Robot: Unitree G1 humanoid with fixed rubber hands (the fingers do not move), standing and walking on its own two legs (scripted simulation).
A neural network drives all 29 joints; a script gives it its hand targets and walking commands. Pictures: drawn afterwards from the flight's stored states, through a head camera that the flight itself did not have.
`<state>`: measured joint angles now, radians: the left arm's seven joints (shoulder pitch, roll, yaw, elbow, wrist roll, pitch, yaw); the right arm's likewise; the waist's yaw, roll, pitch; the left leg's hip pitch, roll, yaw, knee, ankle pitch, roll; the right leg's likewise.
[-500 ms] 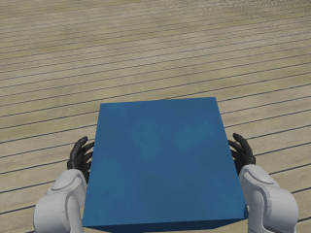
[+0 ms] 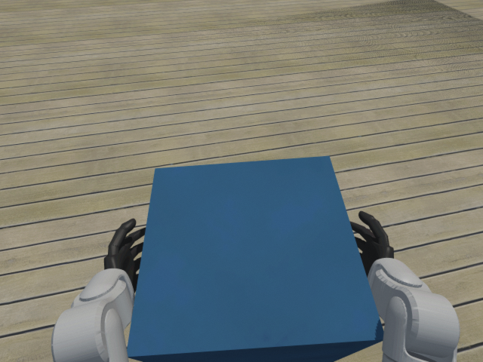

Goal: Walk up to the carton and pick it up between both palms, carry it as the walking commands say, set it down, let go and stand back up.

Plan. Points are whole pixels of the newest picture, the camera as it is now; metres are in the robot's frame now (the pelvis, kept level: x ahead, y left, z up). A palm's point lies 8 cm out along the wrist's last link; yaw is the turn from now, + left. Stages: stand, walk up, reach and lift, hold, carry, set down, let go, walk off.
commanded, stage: carry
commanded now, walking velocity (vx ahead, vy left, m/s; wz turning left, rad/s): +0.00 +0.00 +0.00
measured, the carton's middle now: (250, 273) +0.26 +0.00 +0.02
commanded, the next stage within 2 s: hold in 0.90 s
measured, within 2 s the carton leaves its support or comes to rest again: neither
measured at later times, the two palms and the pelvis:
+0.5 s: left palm (121, 265) +0.24 +0.19 +0.09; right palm (365, 257) +0.24 -0.17 +0.09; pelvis +0.01 +0.01 +0.00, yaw +0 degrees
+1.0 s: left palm (130, 264) +0.27 +0.19 +0.05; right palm (349, 260) +0.27 -0.16 +0.04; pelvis +0.01 +0.01 +0.00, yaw +3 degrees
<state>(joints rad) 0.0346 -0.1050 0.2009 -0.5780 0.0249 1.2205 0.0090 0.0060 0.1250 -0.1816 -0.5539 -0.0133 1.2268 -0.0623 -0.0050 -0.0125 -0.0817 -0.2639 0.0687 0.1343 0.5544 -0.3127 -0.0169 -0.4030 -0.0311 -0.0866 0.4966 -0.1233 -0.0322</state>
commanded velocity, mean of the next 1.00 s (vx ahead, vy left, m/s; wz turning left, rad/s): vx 0.00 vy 0.00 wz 0.00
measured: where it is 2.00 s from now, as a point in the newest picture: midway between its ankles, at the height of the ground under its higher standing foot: outside the picture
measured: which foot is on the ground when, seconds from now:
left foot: down 0.00-1.00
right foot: down 0.00-1.00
